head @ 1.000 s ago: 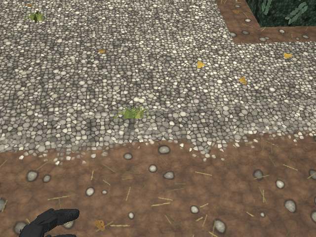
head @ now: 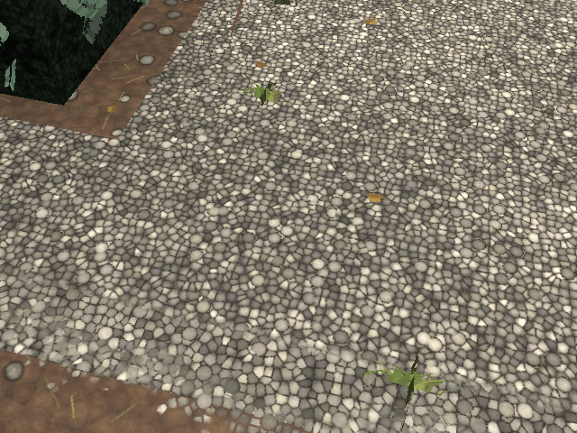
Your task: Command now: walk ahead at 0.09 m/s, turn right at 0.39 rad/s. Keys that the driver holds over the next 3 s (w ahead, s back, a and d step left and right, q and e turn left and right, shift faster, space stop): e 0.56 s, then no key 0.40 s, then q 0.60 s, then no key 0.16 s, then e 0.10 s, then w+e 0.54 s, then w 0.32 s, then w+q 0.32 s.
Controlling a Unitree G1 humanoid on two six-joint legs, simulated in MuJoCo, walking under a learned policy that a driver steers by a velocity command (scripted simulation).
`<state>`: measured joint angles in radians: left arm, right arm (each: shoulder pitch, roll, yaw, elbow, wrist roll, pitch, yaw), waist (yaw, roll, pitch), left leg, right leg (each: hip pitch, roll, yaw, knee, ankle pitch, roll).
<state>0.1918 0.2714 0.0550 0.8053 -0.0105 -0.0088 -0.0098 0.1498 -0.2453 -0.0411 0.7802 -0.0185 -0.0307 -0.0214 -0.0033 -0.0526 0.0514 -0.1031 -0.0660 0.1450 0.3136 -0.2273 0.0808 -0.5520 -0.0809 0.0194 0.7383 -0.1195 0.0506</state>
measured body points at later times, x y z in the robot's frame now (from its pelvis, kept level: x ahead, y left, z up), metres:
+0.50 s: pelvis +0.08 -0.01 -0.01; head +0.12 -0.02 +0.44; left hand +0.31 +0.23 -0.10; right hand +0.15 -0.32 -0.11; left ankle +0.14 +0.13 -0.72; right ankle +0.09 -0.12 -0.74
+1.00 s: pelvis +0.08 +0.00 -0.01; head +0.09 -0.01 +0.44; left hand +0.32 +0.17 -0.11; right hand +0.07 -0.29 -0.12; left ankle +0.14 +0.12 -0.74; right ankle +0.01 -0.11 -0.74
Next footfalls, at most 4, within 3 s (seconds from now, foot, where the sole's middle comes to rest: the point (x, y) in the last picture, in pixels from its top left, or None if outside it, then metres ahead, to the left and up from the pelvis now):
0.12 right None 0.13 -0.13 -0.78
0.56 left None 0.18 0.10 -0.78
0.92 right None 0.04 -0.12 -0.78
1.36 left None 0.15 0.11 -0.78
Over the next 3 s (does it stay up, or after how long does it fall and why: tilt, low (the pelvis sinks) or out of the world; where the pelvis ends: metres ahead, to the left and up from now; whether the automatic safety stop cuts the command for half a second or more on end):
stays up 0.53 -0.16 0.00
